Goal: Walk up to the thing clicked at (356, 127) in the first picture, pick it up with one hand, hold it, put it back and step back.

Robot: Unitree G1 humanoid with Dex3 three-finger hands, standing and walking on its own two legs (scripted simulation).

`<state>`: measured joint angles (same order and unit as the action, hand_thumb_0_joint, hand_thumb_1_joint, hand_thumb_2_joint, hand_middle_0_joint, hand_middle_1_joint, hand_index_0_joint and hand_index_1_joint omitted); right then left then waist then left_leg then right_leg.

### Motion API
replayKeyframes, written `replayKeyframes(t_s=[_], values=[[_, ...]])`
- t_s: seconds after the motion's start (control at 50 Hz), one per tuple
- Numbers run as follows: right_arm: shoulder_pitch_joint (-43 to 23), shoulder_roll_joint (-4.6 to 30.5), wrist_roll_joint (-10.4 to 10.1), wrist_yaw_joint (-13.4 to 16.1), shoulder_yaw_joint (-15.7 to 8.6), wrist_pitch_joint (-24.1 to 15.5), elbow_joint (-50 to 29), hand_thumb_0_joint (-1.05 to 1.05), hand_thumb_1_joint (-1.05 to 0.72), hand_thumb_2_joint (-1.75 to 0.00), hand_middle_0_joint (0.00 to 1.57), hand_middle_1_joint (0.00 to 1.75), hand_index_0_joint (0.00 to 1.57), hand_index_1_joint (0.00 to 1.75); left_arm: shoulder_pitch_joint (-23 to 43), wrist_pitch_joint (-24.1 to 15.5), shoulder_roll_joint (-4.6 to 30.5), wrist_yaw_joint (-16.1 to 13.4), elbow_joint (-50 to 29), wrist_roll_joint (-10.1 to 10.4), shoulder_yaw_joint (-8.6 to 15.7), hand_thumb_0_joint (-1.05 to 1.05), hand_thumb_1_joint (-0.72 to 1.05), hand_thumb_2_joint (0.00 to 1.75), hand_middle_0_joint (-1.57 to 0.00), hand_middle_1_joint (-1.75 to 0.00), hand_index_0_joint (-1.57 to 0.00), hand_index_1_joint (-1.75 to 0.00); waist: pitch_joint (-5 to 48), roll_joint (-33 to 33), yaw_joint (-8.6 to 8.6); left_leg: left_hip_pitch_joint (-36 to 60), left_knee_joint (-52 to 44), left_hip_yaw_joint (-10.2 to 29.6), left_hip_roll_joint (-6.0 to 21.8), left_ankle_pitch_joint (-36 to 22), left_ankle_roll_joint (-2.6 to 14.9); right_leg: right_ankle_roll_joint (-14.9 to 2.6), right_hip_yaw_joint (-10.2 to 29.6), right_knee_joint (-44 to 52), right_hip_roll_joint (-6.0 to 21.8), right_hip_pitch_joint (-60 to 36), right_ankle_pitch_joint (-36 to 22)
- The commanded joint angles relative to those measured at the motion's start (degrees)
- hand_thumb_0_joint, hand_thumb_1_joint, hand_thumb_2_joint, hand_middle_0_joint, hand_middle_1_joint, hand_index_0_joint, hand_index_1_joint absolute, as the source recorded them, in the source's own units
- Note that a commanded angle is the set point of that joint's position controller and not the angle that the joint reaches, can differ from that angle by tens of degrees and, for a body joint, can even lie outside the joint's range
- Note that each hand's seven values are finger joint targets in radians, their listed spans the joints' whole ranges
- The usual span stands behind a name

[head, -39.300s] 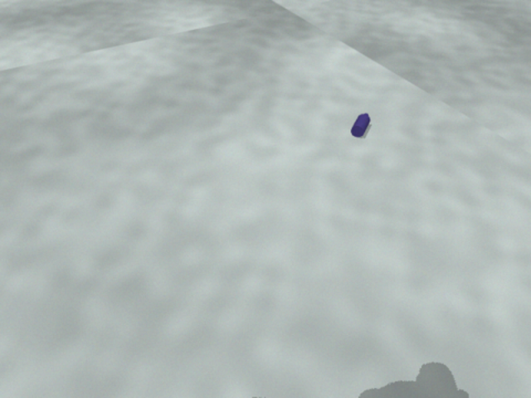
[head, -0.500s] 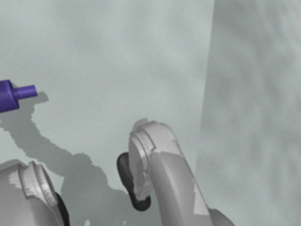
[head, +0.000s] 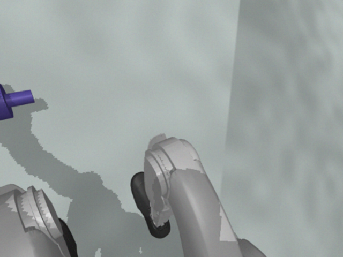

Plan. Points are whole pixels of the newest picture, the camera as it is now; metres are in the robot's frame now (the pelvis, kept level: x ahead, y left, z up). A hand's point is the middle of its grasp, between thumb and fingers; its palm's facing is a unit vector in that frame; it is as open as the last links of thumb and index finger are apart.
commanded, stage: open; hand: left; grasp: from above
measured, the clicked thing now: out of the picture +0.49 +0.24 -0.26
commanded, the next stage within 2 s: withdraw in 0.26 s
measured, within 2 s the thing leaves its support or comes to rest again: neither
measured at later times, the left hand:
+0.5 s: hand out of the picture +0.47 +0.27 -0.23, palm faces -0.45 -0.10 -0.89, open 13.5 cm
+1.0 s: hand out of the picture +0.47 +0.28 -0.05, palm faces -0.46 -0.09 -0.89, open 14.0 cm
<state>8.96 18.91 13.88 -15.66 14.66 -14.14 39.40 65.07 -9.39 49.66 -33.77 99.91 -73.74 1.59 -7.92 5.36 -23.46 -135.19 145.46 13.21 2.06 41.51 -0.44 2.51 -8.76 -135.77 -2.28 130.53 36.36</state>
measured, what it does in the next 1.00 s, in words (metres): rises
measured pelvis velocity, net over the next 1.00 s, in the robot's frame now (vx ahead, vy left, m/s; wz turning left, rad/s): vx -0.01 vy -0.01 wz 0.13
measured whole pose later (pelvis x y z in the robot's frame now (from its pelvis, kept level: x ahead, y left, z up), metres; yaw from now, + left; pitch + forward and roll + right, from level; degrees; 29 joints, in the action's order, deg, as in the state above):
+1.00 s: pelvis -0.01 -0.01 +0.06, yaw +7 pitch +34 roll -6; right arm 10.2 16.6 5.2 -10.1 3.2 -0.2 39.5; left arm 61.1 0.3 33.8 -9.4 76.0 -62.9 -6.5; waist 6.3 -2.5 -13.1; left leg -126.7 130.7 6.0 1.5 38.8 -0.4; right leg 0.9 -3.4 -126.5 -0.1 124.2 36.9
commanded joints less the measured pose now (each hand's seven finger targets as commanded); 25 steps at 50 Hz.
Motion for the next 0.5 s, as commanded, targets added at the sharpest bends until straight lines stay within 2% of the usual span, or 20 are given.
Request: replayKeyframes(t_s=[0.0,0.02,0.04,0.06,0.08,0.12,0.14,0.18,0.26,0.28,0.3,0.32,0.34,0.36,0.38,0.4,0.42,0.44,0.46,0.48], values=[[11.4,17.7,-0.9,0.4,-5.1,0.6,0.8,0.0,-0.89,-0.9,0.2,0.3,0.2,0.3,16.3,-0.4,9.2,-1.8,-7.0,1.5,-0.4,0.0,-0.37,0.87,-0.15,-0.97,-0.17,-0.94,38.9,-26.8,-2.12,25.4,-14.7,-5.8,0.4,-13.0,1.32,-3.75,-5.5,11.6,-3.2,-24.7,-14.6],[11.8,18.1,-0.7,0.6,-5.1,0.7,0.5,0.0,-0.89,-0.9,0.2,0.3,0.2,0.3,16.1,-0.4,11.3,-2.1,-8.5,1.5,1.1,0.0,-0.39,0.89,-0.13,-0.98,-0.16,-0.95,41.3,-27.3,-1.22,26.4,-14.8,-6.1,0.1,-14.4,1.3,-3.63,-5.6,12.1,-2.9,-26.1,-15.6],[11.8,17.4,-0.7,0.5,-4.9,0.8,0.8,0.0,-0.89,-0.9,0.2,0.3,0.2,0.3,14.0,-0.1,9.7,-1.9,-5.8,1.4,-0.1,0.0,-0.39,0.88,-0.14,-0.97,-0.16,-0.95,39.3,-26.6,-1.38,25.3,-14.1,-6.3,0.4,-14.4,1.43,-3.58,-5.3,11.8,-3.1,-26.1,-16.1],[11.8,17.4,-0.6,0.5,-4.8,0.9,0.8,0.0,-0.89,-0.9,0.2,0.3,0.2,0.3,15.1,-0.3,9.7,-1.9,-6.7,1.6,0.0,0.0,-0.4,0.9,-0.13,-0.99,-0.15,-0.97,39.7,-25.6,-1.85,24.9,-14.3,-6.4,0.3,-13.9,1.58,-3.45,-5.2,12.2,-3.2,-26.3,-15.6],[12.0,17.7,-0.8,0.7,-5.1,1.0,1.0,0.0,-0.89,-0.9,0.2,0.3,0.2,0.3,15.4,-0.5,10.4,-2.0,-7.6,1.5,0.4,0.0,-0.4,0.91,-0.12,-1.0,-0.14,-0.97,40.1,-26.8,-1.43,25.4,-14.3,-6.3,0.3,-14.3,1.47,-3.51,-5.3,12.3,-3.2,-25.9,-15.9],[12.1,17.5,-0.7,0.7,-5.0,1.0,1.0,0.0,-0.89,-0.9,0.2,0.3,0.2,0.3,15.4,-0.7,8.8,-1.7,-6.1,1.7,-0.3,0.0,-0.42,0.92,-0.11,-1.02,-0.13,-0.99,38.0,-25.6,-2.47,24.5,-14.5,-6.1,0.3,-12.4,1.5,-3.71,-5.5,11.9,-3.0,-24.5,-14.0],[11.7,17.6,-0.9,0.9,-5.3,1.2,0.8,0.0,-0.89,-0.9,0.2,0.3,0.2,0.3,16.0,-1.0,10.2,-1.8,-8.3,1.6,0.2,0.0,-0.42,0.96,-0.1,-1.04,-0.12,-1.02,39.6,-26.4,-1.59,25.2,-15.0,-5.9,0.3,-12.3,1.43,-3.73,-5.5,12.4,-3.1,-24.9,-13.6],[11.8,17.4,-0.5,0.8,-4.9,1.0,0.8,0.0,-0.89,-0.9,0.2,0.3,0.2,0.3,15.6,-0.9,8.7,-1.5,-5.8,1.4,-0.7,0.0,-0.43,0.95,-0.1,-1.04,-0.12,-1.02,37.6,-24.8,-2.89,24.6,-14.5,-6.0,0.3,-11.3,1.63,-3.55,-5.5,12.3,-3.1,-24.7,-13.0],[11.9,18.0,-0.8,1.0,-5.4,0.9,0.7,0.0,-0.89,-0.9,0.2,0.3,0.2,0.3,16.2,-1.4,10.4,-1.8,-9.1,1.2,0.4,0.0,-0.44,1.0,-0.09,-1.06,-0.1,-1.04,40.1,-27.3,-1.64,27.6,-15.5,-5.5,0.2,-12.7,1.04,-3.84,-5.9,11.9,-2.8,-24.4,-13.5],[11.7,18.0,-0.8,0.9,-5.4,0.8,0.7,0.0,-0.89,-0.9,0.2,0.3,0.2,0.3,15.7,-1.2,9.7,-1.8,-7.9,0.7,0.1,0.0,-0.44,0.99,-0.08,-1.07,-0.1,-1.05,39.5,-27.4,-2.04,28.3,-15.2,-5.2,0.3,-13.2,0.87,-3.94,-6.3,11.2,-2.6,-23.0,-14.2],[11.4,17.6,-0.9,1.0,-5.3,1.0,0.7,0.0,-0.89,-0.9,0.2,0.3,0.2,0.3,15.4,-1.2,9.6,-2.0,-8.8,1.0,0.1,0.0,-0.43,0.99,-0.08,-1.08,-0.1,-1.06,40.6,-27.9,-1.39,28.1,-15.4,-5.5,0.4,-14.0,0.87,-3.94,-6.0,11.4,-3.0,-24.5,-14.9],[11.4,17.3,-0.6,0.9,-5.1,1.1,0.7,0.0,-0.89,-0.9,0.2,0.3,0.2,0.3,14.5,-1.0,8.5,-2.0,-6.5,0.8,-0.6,0.0,-0.43,1.0,-0.08,-1.09,-0.1,-1.07,39.6,-27.1,-2.25,27.1,-14.5,-6.0,0.3,-14.0,1.2,-3.7,-5.6,11.7,-3.1,-25.2,-15.5],[11.4,17.7,-0.7,0.9,-5.3,1.1,0.8,0.0,-0.89,-0.9,0.2,0.3,0.2,0.3,15.7,-1.1,9.3,-2.2,-8.0,1.1,0.0,0.0,-0.42,0.98,-0.08,-1.09,-0.1,-1.06,40.0,-26.6,-1.94,26.6,-14.6,-6.0,0.3,-14.2,1.24,-3.59,-5.7,12.0,-3.0,-24.9,-15.6],[12.1,17.7,-0.7,0.9,-5.2,1.0,1.0,0.0,-0.9,-0.9,0.2,0.3,0.2,0.3,15.6,-1.0,8.5,-2.3,-6.2,1.2,-0.3,0.0,-0.48,0.96,-0.07,-1.02,-0.09,-1.0,38.0,-26.4,-2.74,25.5,-14.6,-5.9,0.2,-13.5,1.27,-3.75,-5.7,11.8,-2.8,-24.1,-14.9],[11.9,17.6,-0.6,1.0,-5.3,1.1,0.9,0.0,-0.9,-0.9,0.2,0.3,0.2,0.3,16.1,-1.1,9.4,-2.4,-7.7,1.5,0.3,0.0,-0.49,0.96,-0.06,-1.02,-0.08,-1.0,39.3,-26.9,-1.93,26.1,-15.3,-6.0,0.2,-13.3,1.18,-3.72,-5.7,12.3,-2.9,-24.4,-14.5],[11.6,17.7,-0.6,0.9,-5.3,1.0,0.8,0.0,-0.9,-0.9,0.2,0.3,0.2,0.3,16.1,-0.7,8.9,-2.4,-6.2,1.2,-0.4,0.0,-0.5,0.97,-0.07,-1.02,-0.08,-1.0,37.6,-26.4,-2.5,25.8,-14.7,-6.0,0.4,-12.4,1.26,-3.72,-5.7,12.1,-2.9,-23.3,-14.0],[12.0,17.9,-0.6,0.9,-5.5,0.9,0.6,0.0,-0.9,-0.9,0.2,0.3,0.2,0.3,18.0,-0.8,9.6,-2.6,-8.0,1.4,0.2,0.0,-0.49,0.97,-0.07,-1.02,-0.08,-1.0,38.0,-26.4,-2.57,25.8,-15.0,-5.8,0.2,-11.4,1.27,-3.74,-5.9,12.3,-2.7,-22.7,-13.0],[12.5,17.8,-0.5,0.8,-5.6,0.8,0.5,0.0,-0.9,-0.9,0.2,0.3,0.2,0.3,17.8,-0.4,9.5,-2.8,-9.6,1.3,0.5,0.0,-0.49,0.97,-0.07,-1.02,-0.08,-1.0,40.0,-28.6,-2.07,28.1,-15.7,-6.0,0.2,-12.8,0.96,-3.82,-5.7,12.3,-2.8,-24.5,-14.0],[12.1,17.7,-0.6,0.7,-5.9,0.8,0.7,0.0,-0.9,-0.9,0.2,0.3,0.2,0.3,19.0,-0.2,10.8,-3.4,-12.4,1.6,1.5,0.0,-0.5,0.97,-0.07,-1.02,-0.08,-1.0,42.8,-30.4,-0.81,29.7,-15.6,-5.8,0.4,-13.9,0.72,-3.95,-5.8,11.6,-2.6,-23.8,-15.0],[12.4,17.3,-0.5,0.4,-6.0,0.7,0.7,0.0,-0.9,-0.9,0.2,0.3,0.2,0.3,17.9,0.5,10.2,-3.8,-12.5,1.3,1.6,0.0,-0.51,0.98,-0.07,-1.01,-0.08,-1.0,43.9,-32.4,-0.42,31.2,-15.7,-6.1,0.4,-15.0,0.47,-4.12,-5.5,11.2,-2.6,-23.9,-16.0]])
